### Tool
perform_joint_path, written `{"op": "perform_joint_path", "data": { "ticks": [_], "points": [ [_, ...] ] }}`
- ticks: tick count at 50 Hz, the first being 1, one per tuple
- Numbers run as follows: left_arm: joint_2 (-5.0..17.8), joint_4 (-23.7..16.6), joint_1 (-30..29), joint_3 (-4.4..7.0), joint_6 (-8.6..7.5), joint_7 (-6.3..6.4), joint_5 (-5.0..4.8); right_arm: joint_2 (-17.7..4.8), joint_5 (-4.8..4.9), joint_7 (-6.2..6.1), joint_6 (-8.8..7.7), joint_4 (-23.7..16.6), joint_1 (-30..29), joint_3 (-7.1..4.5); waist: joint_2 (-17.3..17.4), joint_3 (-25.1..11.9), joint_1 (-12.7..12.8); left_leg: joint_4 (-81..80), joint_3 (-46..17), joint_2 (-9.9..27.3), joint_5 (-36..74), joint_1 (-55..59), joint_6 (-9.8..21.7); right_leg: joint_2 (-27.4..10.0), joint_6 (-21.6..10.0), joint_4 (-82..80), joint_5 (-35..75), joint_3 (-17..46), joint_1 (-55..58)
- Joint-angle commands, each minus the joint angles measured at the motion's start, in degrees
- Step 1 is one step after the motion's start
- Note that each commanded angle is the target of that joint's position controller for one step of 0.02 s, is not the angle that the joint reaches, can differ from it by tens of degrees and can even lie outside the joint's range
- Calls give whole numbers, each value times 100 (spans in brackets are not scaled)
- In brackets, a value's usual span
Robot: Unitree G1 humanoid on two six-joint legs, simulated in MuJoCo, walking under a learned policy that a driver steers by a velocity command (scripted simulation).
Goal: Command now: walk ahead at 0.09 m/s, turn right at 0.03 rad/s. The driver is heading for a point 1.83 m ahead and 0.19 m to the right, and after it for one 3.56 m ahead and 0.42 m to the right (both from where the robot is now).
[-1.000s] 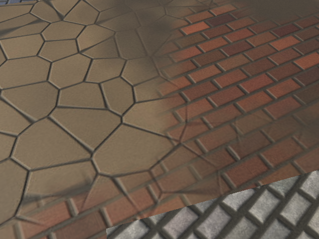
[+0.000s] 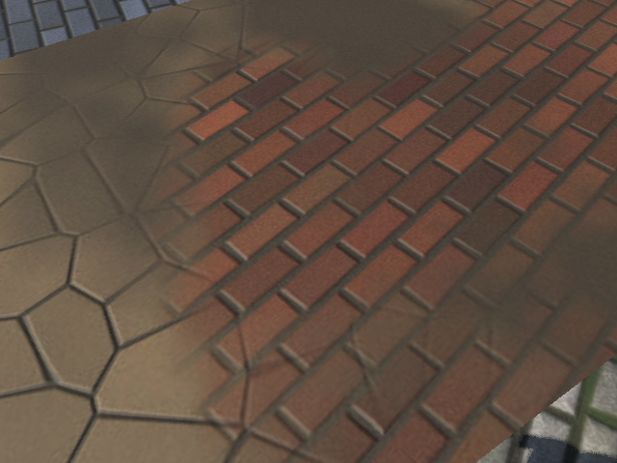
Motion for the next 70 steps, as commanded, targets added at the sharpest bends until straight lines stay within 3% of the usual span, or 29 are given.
{"op": "perform_joint_path", "data": {
  "ticks": [1,2,3,4,5,6,8,14,22,42,70],
  "points": [
    [517,-209,322,163,-40,13,52,-792,100,-47,6,-273,-309,-114,601,-498,382,-6,-818,1361,1549,-332,664,168,-169,-938,507,-203,1430],
    [688,-223,352,202,-56,39,97,-626,61,-52,-3,-214,-86,-50,383,-534,356,243,-780,1133,1081,-457,383,-78,-285,-1258,1400,81,1868],
    [1029,-281,374,265,-37,86,105,-515,-79,-41,-43,-178,317,-12,-124,-789,81,631,-544,744,213,-788,111,-611,-514,-976,2638,536,2522],
    [914,-229,245,229,12,93,71,-310,-65,-53,-46,-52,790,32,-710,-996,-172,639,-281,489,-743,-1043,-107,-883,-926,-849,2405,799,2720],
    [550,-229,91,163,36,34,27,-388,-51,-91,9,-75,467,52,-616,-914,-5,532,-231,540,-612,-691,-205,-676,-884,-926,1465,750,2274],
    [426,-260,-61,133,44,-9,21,-583,-24,-117,84,-77,222,9,-387,-653,77,524,-208,513,-530,-715,-223,-376,-710,-929,1018,520,2017],
    [540,-224,-88,151,-4,-59,40,-676,-27,-171,221,-37,124,-15,-247,-431,127,549,-251,537,-294,-699,-222,-161,-554,-818,1129,320,1831],
    [531,50,-22,157,-78,-49,2,-682,21,-214,282,158,102,-21,33,-632,144,717,-322,644,508,-312,-247,-94,-600,-505,2247,197,2030],
    [488,399,-159,158,-10,-34,-11,-633,24,-267,395,447,72,-24,203,-419,127,658,-305,635,303,-202,-263,24,-583,-590,1645,73,1868],
    [399,1249,-149,103,128,69,-18,-393,-4,-312,280,849,485,79,222,87,221,273,-281,606,-588,-628,-230,221,-380,-933,179,-85,1802],
    [252,1836,220,-21,146,115,-40,-106,16,-307,212,911,1185,120,262,162,268,141,-272,576,-331,-635,-172,241,-326,-969,339,-117,1772]
  ]
}}
Keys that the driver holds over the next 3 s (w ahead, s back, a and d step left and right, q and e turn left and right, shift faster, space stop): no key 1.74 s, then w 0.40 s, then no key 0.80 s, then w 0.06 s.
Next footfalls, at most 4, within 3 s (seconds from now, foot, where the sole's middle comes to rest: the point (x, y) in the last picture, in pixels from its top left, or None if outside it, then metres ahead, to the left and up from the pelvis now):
0.04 right None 0.13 -0.14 -0.78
2.44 left None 0.44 0.06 -0.78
2.76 right None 0.37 -0.17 -0.78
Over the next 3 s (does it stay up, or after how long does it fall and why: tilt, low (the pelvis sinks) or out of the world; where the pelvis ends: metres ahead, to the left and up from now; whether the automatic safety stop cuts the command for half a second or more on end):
stays up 0.35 -0.04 -0.01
